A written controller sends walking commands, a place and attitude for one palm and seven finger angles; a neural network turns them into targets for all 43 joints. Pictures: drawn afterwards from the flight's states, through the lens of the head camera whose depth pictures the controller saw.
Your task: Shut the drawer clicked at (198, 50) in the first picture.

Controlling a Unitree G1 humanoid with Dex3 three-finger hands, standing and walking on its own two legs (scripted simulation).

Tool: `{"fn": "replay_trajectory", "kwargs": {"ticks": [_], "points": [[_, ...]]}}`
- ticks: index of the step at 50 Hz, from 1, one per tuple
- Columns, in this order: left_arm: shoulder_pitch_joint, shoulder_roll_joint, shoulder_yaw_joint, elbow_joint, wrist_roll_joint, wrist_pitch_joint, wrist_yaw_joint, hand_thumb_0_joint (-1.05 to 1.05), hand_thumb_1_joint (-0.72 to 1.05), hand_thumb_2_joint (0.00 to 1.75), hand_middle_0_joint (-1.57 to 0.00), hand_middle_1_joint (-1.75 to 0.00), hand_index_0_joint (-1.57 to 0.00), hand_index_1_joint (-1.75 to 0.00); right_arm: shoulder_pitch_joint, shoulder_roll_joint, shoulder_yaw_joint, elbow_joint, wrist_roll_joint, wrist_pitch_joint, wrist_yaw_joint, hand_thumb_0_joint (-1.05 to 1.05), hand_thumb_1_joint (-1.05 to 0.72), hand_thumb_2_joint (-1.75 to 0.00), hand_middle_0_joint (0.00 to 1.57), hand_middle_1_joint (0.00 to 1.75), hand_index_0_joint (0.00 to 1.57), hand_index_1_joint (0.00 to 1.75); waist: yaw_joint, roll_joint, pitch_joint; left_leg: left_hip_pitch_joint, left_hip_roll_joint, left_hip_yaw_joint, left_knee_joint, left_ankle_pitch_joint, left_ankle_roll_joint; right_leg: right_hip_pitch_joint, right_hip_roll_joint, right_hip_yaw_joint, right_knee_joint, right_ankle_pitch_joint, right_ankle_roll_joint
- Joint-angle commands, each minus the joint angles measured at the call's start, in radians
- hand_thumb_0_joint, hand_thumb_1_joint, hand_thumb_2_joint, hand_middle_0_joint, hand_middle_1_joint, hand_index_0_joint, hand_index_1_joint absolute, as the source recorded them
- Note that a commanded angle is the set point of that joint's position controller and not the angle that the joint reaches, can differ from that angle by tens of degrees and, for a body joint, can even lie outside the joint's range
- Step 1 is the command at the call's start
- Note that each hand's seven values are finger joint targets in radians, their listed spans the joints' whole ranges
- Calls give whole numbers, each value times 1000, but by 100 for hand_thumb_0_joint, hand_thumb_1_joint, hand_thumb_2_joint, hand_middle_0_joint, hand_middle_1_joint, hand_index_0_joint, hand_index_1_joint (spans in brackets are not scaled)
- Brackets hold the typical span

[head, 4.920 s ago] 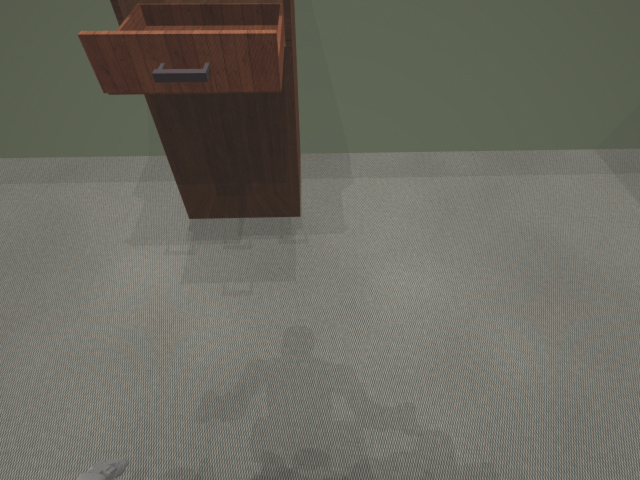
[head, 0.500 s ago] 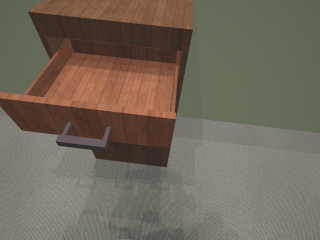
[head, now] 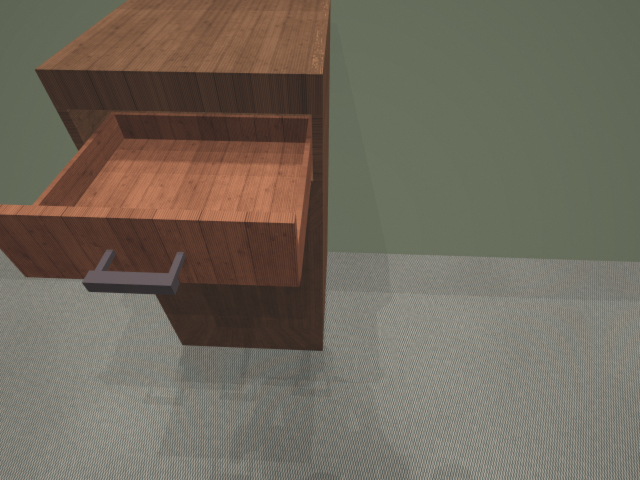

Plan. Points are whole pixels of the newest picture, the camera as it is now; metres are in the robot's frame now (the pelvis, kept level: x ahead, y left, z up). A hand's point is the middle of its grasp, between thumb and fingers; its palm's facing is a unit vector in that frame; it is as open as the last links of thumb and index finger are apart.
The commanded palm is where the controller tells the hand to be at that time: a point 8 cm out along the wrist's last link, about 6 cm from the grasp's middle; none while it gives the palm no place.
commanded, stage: come to a stop and stand still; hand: left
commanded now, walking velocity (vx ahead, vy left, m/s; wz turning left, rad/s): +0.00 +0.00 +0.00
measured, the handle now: (137, 270) +0.38 +0.28 +0.05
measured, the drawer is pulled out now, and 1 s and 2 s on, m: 0.28 0.28 0.28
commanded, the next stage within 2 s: look again from close up in 1.00 s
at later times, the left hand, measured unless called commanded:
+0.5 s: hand out of the picture +0.02 +0.14 -0.16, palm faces +0.03 -0.99 -0.16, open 7.3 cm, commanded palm none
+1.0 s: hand out of the picture +0.06 +0.17 -0.16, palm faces +0.03 -0.98 -0.21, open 7.3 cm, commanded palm none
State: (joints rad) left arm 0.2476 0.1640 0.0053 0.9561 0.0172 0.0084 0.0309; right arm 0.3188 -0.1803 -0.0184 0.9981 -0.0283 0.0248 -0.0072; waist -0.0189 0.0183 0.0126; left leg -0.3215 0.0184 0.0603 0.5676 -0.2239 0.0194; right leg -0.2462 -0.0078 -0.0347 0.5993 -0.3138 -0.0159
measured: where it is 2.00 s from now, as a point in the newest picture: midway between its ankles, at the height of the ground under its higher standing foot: outside the picture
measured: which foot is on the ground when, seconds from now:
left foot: down 0.00-1.00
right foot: down 0.00-1.00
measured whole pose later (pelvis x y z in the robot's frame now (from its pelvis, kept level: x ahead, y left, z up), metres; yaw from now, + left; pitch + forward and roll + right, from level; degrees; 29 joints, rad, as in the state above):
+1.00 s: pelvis +0.06 -0.01 +0.01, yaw +0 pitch -1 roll +1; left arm 0.29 0.17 0.00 1.10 0.01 -0.02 0.03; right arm 0.24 -0.17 0.01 1.13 -0.01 -0.02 -0.03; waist 0.01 -0.01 0.02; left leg -0.19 0.02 0.05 0.42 -0.22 -0.01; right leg -0.10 0.00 -0.03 0.43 -0.32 -0.02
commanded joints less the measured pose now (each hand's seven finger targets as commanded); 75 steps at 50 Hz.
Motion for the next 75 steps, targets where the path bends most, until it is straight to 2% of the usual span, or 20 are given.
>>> {"fn": "replay_trajectory", "kwargs": {"ticks": [1, 4, 7, 11, 15, 17, 19, 21, 24, 27, 29, 30, 33, 45, 64, 67, 70, 75], "points": [[54, 130, 23, -19, 0, -19, 0, 0, 90, 90, -20, -30, -20, -30, 1, -86, -14, -46, 1, -26, -2, 0, -90, -90, 20, 30, 20, 30, 10, -52, 65, 3, 53, -107, -183, -201, 15, -104, -82, 142, -254, -234, -38], [46, 129, 18, -10, -2, -26, 0, 0, 90, 90, -20, -30, -20, -30, 37, -61, -7, -15, 5, -29, -3, 0, -90, -90, 20, 30, 20, 30, -2, -65, 56, 63, 51, -83, -164, -121, 6, -125, -94, 150, -287, -211, -43], [48, 124, 15, 10, -4, -31, -1, 0, 90, 90, -20, -30, -20, -30, 57, -56, 0, 9, 6, -32, -4, 0, -90, -90, 20, 30, 20, 30, -5, -83, 60, 67, 46, -71, -144, -86, -3, -123, -102, 163, -304, -205, -47], [65, 110, 11, 40, -6, -33, 1, 0, 90, 90, -20, -30, -20, -30, 59, -45, 6, 45, 9, -36, -7, 0, -90, -90, 20, 30, 20, 30, 0, -48, 84, 78, 54, -75, -157, -54, -9, -124, -98, 152, -305, -165, -46], [95, 94, 5, 77, -7, -38, 1, 0, 90, 90, -20, -30, -20, -30, 56, -44, 12, 72, 13, -43, -11, 0, -90, -90, 20, 30, 20, 30, 9, -34, 85, 85, 66, -82, -179, -13, -5, -80, -86, 136, -290, -64, -37], [107, 91, 5, 93, -8, -42, 2, 0, 90, 90, -20, -30, -20, -30, 58, -40, 14, 84, 15, -50, -14, 0, -90, -90, 20, 30, 20, 30, 12, -19, 54, 97, 71, -84, -181, 42, -3, -36, -87, 129, -275, 19, -36], [116, 84, 3, 104, -6, -43, 4, 0, 90, 90, -20, -30, -20, -30, 50, -39, 14, 94, 17, -54, -18, 0, -90, -90, 20, 30, 20, 30, 16, -40, 44, 113, 80, -84, -183, 77, 0, -14, -83, 118, -263, 83, -34], [124, 80, 3, 114, -7, -45, 5, 0, 90, 90, -20, -30, -20, -30, 45, -42, 15, 101, 18, -58, -20, 0, -90, -90, 20, 30, 20, 30, 17, -11, 31, 122, 81, -84, -180, 109, 0, 5, -85, 115, -251, 134, -31], [129, 78, 3, 125, -4, -45, 6, 0, 90, 90, -20, -30, -20, -30, 34, -41, 13, 106, 18, -60, -23, 0, -90, -90, 20, 30, 20, 30, 19, -26, 25, 141, 87, -83, -177, 147, 3, 22, -84, 104, -241, 197, -27], [131, 77, 3, 130, -4, -45, 8, 0, 90, 90, -20, -30, -20, -30, 19, -46, 12, 108, 19, -59, -25, 0, -90, -90, 20, 30, 20, 30, 19, -9, 22, 151, 86, -78, -172, 160, 1, 28, -89, 103, -238, 224, -24], [133, 78, 2, 132, -2, -45, 8, 0, 90, 90, -20, -30, -20, -30, 10, -43, 12, 113, 20, -58, -26, 0, -90, -90, 20, 30, 20, 30, 20, -40, 38, 155, 89, -77, -176, 158, 2, 24, -87, 100, -243, 232, -21], [130, 72, 3, 133, -2, -44, 9, 0, 90, 90, -20, -30, -20, -30, 7, -49, 11, 112, 19, -58, -26, 0, -90, -90, 20, 30, 20, 30, 18, -32, 48, 154, 87, -78, -173, 175, 2, 21, -88, 101, -240, 249, -21], [127, 81, 3, 134, -3, -42, 9, 0, 90, 90, -20, -30, -20, -30, -3, -53, 13, 112, 19, -58, -27, 0, -90, -90, 20, 30, 20, 30, 20, -11, 51, 158, 88, -78, -184, 172, 3, 27, -90, 97, -244, 234, -19], [114, 102, 8, 122, -2, -41, 9, 0, 90, 90, -20, -30, -20, -30, -29, -79, 13, 107, 18, -59, -28, 0, -90, -90, 20, 30, 20, 30, 24, -35, 20, 192, 89, -82, -179, 253, 6, 67, -96, 85, -237, 315, -13], [121, 105, 9, 123, -2, -38, 9, 0, 90, 90, -20, -30, -20, -30, -22, -73, 16, 122, 19, -58, -28, 0, -90, -90, 20, 30, 20, 30, 27, -41, 34, 194, 87, -87, -200, 229, 8, 73, -97, 82, -255, 269, -12], [124, 102, 9, 126, -4, -38, 10, 0, 90, 90, -20, -30, -20, -30, -16, -72, 17, 125, 18, -58, -29, 0, -90, -90, 20, 30, 20, 30, 25, -17, 29, 192, 86, -88, -199, 230, 6, 75, -99, 83, -255, 266, -14], [128, 94, 7, 129, -3, -36, 10, 0, 90, 90, -20, -30, -20, -30, -17, -68, 16, 127, 19, -56, -29, 0, -90, -90, 20, 30, 20, 30, 27, -24, 61, 182, 85, -92, -205, 206, 7, 55, -96, 82, -263, 226, -12], [134, 88, 7, 134, -3, -35, 10, 0, 90, 90, -20, -30, -20, -30, -7, -66, 16, 129, 18, -56, -29, 0, -90, -90, 20, 30, 20, 30, 26, -27, 55, 182, 84, -97, -208, 197, 8, 53, -94, 78, -265, 198, -12]]}}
